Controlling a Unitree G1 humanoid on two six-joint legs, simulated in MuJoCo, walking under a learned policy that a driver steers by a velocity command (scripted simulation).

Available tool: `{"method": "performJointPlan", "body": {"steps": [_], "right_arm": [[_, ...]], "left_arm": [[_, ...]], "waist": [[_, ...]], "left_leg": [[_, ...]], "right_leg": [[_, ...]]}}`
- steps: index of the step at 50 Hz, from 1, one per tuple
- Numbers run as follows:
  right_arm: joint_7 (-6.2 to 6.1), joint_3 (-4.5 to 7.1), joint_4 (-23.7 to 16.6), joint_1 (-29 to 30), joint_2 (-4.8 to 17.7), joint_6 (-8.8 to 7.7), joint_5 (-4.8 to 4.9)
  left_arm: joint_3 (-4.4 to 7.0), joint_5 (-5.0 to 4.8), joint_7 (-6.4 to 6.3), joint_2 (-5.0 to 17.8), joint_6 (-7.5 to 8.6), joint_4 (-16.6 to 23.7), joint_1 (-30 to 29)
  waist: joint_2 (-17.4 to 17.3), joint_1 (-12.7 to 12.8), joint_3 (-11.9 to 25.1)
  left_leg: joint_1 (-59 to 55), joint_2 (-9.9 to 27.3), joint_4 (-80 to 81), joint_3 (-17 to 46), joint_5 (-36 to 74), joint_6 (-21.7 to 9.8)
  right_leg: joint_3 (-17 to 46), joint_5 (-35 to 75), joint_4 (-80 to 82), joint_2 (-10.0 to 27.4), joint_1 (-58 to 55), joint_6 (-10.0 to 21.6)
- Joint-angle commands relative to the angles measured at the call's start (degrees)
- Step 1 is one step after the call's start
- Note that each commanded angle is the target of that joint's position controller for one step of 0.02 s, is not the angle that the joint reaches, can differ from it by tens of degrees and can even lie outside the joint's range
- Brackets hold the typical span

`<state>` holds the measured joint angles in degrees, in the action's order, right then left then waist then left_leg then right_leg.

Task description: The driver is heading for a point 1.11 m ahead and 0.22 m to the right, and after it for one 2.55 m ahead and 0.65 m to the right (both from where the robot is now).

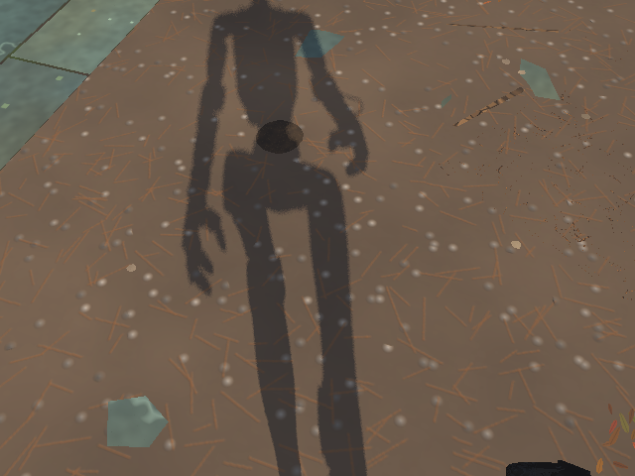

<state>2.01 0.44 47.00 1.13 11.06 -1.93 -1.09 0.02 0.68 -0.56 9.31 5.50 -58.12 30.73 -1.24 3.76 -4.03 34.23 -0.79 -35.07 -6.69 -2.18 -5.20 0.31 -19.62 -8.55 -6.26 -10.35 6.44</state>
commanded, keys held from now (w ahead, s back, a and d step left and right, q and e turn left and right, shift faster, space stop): w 1.00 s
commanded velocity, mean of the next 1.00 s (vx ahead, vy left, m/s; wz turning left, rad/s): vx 0.50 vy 0.00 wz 0.00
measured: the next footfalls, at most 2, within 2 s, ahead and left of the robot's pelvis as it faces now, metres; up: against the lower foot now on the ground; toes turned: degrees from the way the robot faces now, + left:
left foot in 0.06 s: +0.21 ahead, +0.06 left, +0.00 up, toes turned +3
right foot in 0.62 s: +0.52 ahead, -0.11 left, +0.00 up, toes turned -3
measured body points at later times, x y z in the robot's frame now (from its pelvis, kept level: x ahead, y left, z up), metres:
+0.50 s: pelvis +0.27 +0.00 +0.01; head +0.30 +0.00 +0.46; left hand +0.46 +0.21 -0.11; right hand +0.18 -0.23 -0.13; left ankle +0.17 +0.06 -0.73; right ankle +0.45 -0.14 -0.68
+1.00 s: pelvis +0.54 -0.04 +0.02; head +0.56 -0.05 +0.47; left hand +0.46 +0.19 -0.13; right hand +0.69 -0.27 -0.11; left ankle +0.70 +0.10 -0.67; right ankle +0.48 -0.11 -0.73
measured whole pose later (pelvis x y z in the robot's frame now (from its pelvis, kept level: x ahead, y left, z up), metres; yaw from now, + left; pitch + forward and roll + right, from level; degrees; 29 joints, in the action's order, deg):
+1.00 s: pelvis +0.54 -0.04 +0.02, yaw +1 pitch +0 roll -1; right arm 1.7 1.9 52.5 -5.3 12.0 -2.0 -1.4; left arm 1.5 0.6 0.2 9.9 5.6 -61.2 27.0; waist -2.1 2.6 -2.3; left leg 36.5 5.9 -43.7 -1.6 -1.7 -1.9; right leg -4.5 -12.3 -10.9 -5.4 -1.2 5.3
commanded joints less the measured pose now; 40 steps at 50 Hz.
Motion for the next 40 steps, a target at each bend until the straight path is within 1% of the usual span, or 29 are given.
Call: {"method": "performJointPlan", "body": {"steps": [1, 2, 3, 4, 5, 6, 7, 8, 9, 10, 11, 13, 14, 16, 20, 24, 26, 28, 29, 30, 31, 32, 33, 34, 35, 36, 37, 38, 40], "right_arm": [[-1.29, 2.02, -0.2, -6.9, 7.0, -1.05, 0.16], [-1.81, 2.73, 2.6, -15.0, 8.1, -1.42, 0.24], [-2.49, 3.55, 5.0, -23.7, 9.6, -1.85, -0.47], [-3.01, 4.82, 5.9, -31.1, 14.3, -1.85, -1.52], [-2.27, 4.85, 5.8, -27.3, 13.7, -1.19, -0.94], [-1.58, 4.52, 4.9, -21.0, 11.0, -1.17, 0.91], [-1.26, 3.72, 4.2, -16.7, 7.8, -1.56, 1.02], [-1.09, 3.08, 4.9, -15.6, 5.3, -2.13, 0.60], [-1.31, 2.55, 5.8, -16.3, 4.0, -2.84, 0.35], [-1.55, 2.20, 6.8, -17.0, 3.4, -3.37, 0.29], [-1.62, 2.22, 7.7, -18.7, 3.9, -3.95, 0.39], [-1.58, 2.48, 9.2, -21.2, 5.7, -4.58, 0.67], [-1.54, 2.53, 9.7, -22.3, 6.3, -4.61, 0.70], [-1.49, 2.31, 10.4, -24.8, 6.3, -4.45, 0.83], [-1.75, 1.78, 11.8, -29.7, 6.0, -4.28, 0.84], [-2.44, 1.50, 13.3, -33.7, 6.3, -3.93, 0.15], [-2.84, 1.61, 13.9, -34.2, 6.9, -3.72, -0.33], [-3.19, 1.78, 14.0, -32.3, 7.6, -3.63, -0.49], [-3.29, 1.93, 14.0, -31.3, 8.1, -3.60, -0.45], [-3.18, 2.00, 14.0, -30.3, 8.5, -3.45, -0.22], [-3.04, 1.76, 13.3, -29.3, 8.1, -3.57, 0.25], [-2.52, 0.66, 10.8, -31.4, 3.7, -3.77, 2.05], [-2.44, 1.59, 11.8, -34.8, 5.1, -3.66, 2.14], [-2.56, 2.48, 10.9, -30.1, 7.7, -3.41, 0.81], [-2.23, 2.30, 9.6, -25.7, 6.5, -3.67, 0.42], [-2.02, 2.28, 9.3, -23.9, 5.2, -3.49, 0.31], [-1.70, 2.35, 9.0, -23.8, 4.6, -2.76, -0.62], [-1.27, 2.12, 9.6, -24.9, 3.2, -1.96, -1.07], [-0.67, 2.24, 9.1, -24.3, 2.6, -1.09, -1.20]], "left_arm": [[1.84, 0.48, -1.06, 9.8, 0.40, 1.0, -0.2], [2.08, 0.64, -1.07, 10.7, 0.01, 1.0, -1.3], [2.10, 0.31, -0.75, 11.0, -0.08, 1.6, -3.1], [1.48, 0.27, -0.45, 8.0, 0.10, 3.2, -2.4], [1.51, -0.89, 0.27, 5.1, -0.24, 2.6, 4.5], [2.22, 0.56, 0.09, 9.4, -0.37, 3.4, -0.8], [2.51, 0.65, 0.52, 9.6, -0.15, 4.8, -6.0], [2.47, 0.71, 0.71, 8.5, -0.24, 5.0, -7.4], [2.45, 1.20, 0.93, 7.6, -0.91, 5.1, -7.7], [2.03, 1.56, 1.37, 5.7, -1.68, 4.6, -6.4], [1.94, 1.62, 1.68, 4.9, -2.17, 4.6, -6.3], [2.02, 1.56, 2.07, 5.0, -2.79, 5.9, -9.7], [2.06, 1.51, 2.15, 5.4, -2.99, 6.9, -12.7], [2.07, 1.25, 2.22, 5.9, -3.15, 8.8, -18.8], [1.45, 0.54, 2.38, 5.0, -3.06, 11.2, -27.6], [1.19, 0.46, 2.24, 5.3, -2.88, 13.1, -34.2], [1.30, 0.46, 2.19, 5.7, -2.51, 14.0, -36.0], [1.66, 0.47, 1.94, 6.4, -1.96, 13.6, -33.6], [2.13, 0.55, 1.56, 7.1, -1.66, 12.2, -29.1], [2.84, 0.69, 1.08, 8.2, -1.18, 9.4, -20.8], [3.95, 1.67, 0.42, 10.7, -0.59, 6.2, -10.5], [5.55, 3.21, -0.19, 16.6, -0.36, 5.1, -2.1], [5.88, 1.62, 0.67, 16.5, -1.30, 4.7, -2.7], [5.31, 0.05, 1.09, 13.8, -1.61, 5.1, -8.8], [4.48, -0.27, 1.34, 10.4, -1.30, 5.8, -13.6], [3.82, -0.01, 1.38, 7.9, -0.90, 5.7, -16.0], [3.23, -0.03, 1.16, 6.1, -0.49, 4.8, -15.9], [2.87, 0.07, 1.00, 5.2, -0.13, 3.9, -15.1], [3.01, -0.12, 0.89, 6.3, 0.73, 2.1, -11.8]], "waist": [[6.5, -7.0, 3.3], [6.6, -10.2, 7.0], [5.2, -14.4, 10.9], [-2.8, -15.3, 17.4], [-11.0, -8.7, 19.1], [-1.9, -7.8, 9.8], [0.2, -6.6, 3.9], [3.3, -4.5, -0.3], [3.3, -2.9, -0.7], [2.2, -1.6, -0.3], [1.2, -1.3, -0.1], [0.2, -1.2, -0.8], [-0.1, -1.7, -1.5], [-0.3, -3.1, -2.4], [-1.8, -6.1, -2.0], [-2.6, -8.2, -2.2], [-2.9, -8.1, -2.5], [-3.3, -5.7, -1.6], [-3.7, -3.7, 0.6], [-3.0, -0.1, 4.6], [-1.8, 3.9, 10.2], [7.6, 4.8, 18.7], [12.2, 3.0, 23.1], [5.8, 0.5, 13.8], [3.5, -0.8, 6.9], [2.4, -2.7, 3.1], [3.4, -4.4, 1.6], [3.8, -5.4, 1.6], [4.0, -6.1, 1.7]], "left_leg": [[-13.8, -4.2, 2.2, -0.6, -4.4, -3.1], [-21.7, -4.5, 5.1, 0.3, -4.6, -4.4], [-34.5, -0.3, 7.8, 4.4, -4.8, -6.4], [-44.8, 14.3, 8.2, 21.3, -11.3, -10.0], [-52.5, 24.3, 16.7, 48.9, -17.3, -18.4], [-43.8, 21.8, 21.2, 43.6, -23.1, -16.8], [-35.9, 20.0, 23.7, 36.3, -22.0, -15.3], [-28.8, 17.6, 25.7, 31.0, -15.8, -13.3], [-24.9, 15.3, 26.4, 26.7, -11.0, -11.3], [-22.6, 13.5, 27.3, 23.1, -7.9, -10.0], [-21.8, 12.7, 27.6, 20.8, -4.0, -9.7], [-21.6, 11.5, 28.9, 17.0, -0.3, -9.3], [-22.0, 10.9, 29.6, 15.7, 0.5, -8.8], [-24.1, 9.7, 29.8, 13.6, 5.2, -7.4], [-28.8, 8.3, 28.4, 10.6, 12.9, -4.4], [-37.4, 10.2, 25.8, 10.7, 17.8, -5.0], [-41.5, 12.0, 23.7, 11.1, 21.3, -5.9], [-42.5, 12.9, 19.5, 10.1, 31.0, -5.4], [-42.0, 12.7, 14.7, 9.5, 38.4, -4.7], [-40.4, 11.5, 5.9, 8.2, 41.5, -3.9], [-31.6, 9.6, -6.1, 6.9, 32.3, -2.9], [-13.5, 3.5, -26.6, 3.0, 6.6, -0.5], [-2.4, -4.0, -40.5, 6.2, -27.4, -0.1], [2.1, 0.2, -42.1, 9.9, -22.9, -0.7], [2.3, 2.3, -39.5, 9.7, -18.3, -0.6], [0.2, 4.2, -35.7, 9.4, -15.7, -0.5], [-2.4, 5.4, -32.7, 9.4, -14.6, 0.1], [-4.6, 5.6, -31.3, 8.9, -13.9, 0.7], [-4.4, 5.7, -29.5, 7.6, -12.4, 1.5]], "right_leg": [[2.9, 72.8, -14.8, 16.8, 3.0, -0.5], [2.8, 71.8, -24.2, 16.5, 4.0, -0.5], [1.9, 60.4, -36.5, 14.9, 12.1, -0.3], [-1.7, 29.3, -56.3, 9.1, 22.1, 0.1], [0.6, -9.7, -73.3, -0.3, 42.1, -1.4], [3.9, -3.9, -72.2, 4.5, 47.1, 0.0], [3.6, 0.5, -69.3, 6.5, 46.9, 0.1], [3.4, 2.1, -65.6, 8.3, 44.5, -0.1], [3.7, 2.8, -62.4, 9.8, 41.5, -0.7], [3.2, 3.4, -60.3, 10.4, 39.0, -1.5], [2.4, 3.9, -58.9, 10.5, 38.3, -2.0], [0.8, 7.0, -55.5, 11.7, 41.1, -3.1], [0.1, 9.4, -53.3, 12.3, 43.3, -3.5], [-1.3, 14.3, -47.6, 12.9, 47.0, -4.4], [-3.7, 21.2, -35.9, 11.4, 46.9, -5.0], [-4.7, 20.2, -28.8, 9.5, 48.0, -4.2], [-4.6, 16.7, -26.4, 8.8, 48.1, -3.1], [-5.2, 11.9, -23.4, 7.0, 42.5, -1.2], [-5.8, 9.8, -22.0, 5.2, 36.2, -0.1], [-6.5, 11.0, -18.5, 3.4, 26.4, 1.3], [-2.5, 12.2, -17.8, 7.2, 11.4, 3.5], [19.0, 6.2, -16.6, 23.6, -6.2, 8.8], [38.9, 7.4, -9.4, 31.1, -10.0, 14.1], [31.6, 4.7, -7.8, 28.2, -2.2, 12.3], [24.4, 6.5, -5.3, 26.0, 6.4, 10.9], [19.1, 9.7, -3.0, 23.1, 12.9, 8.5], [15.2, 13.1, -1.9, 20.8, 17.1, 6.8], [12.3, 15.4, -1.0, 19.3, 19.2, 5.9], [9.3, 21.0, -0.2, 18.2, 19.9, 6.1]]}}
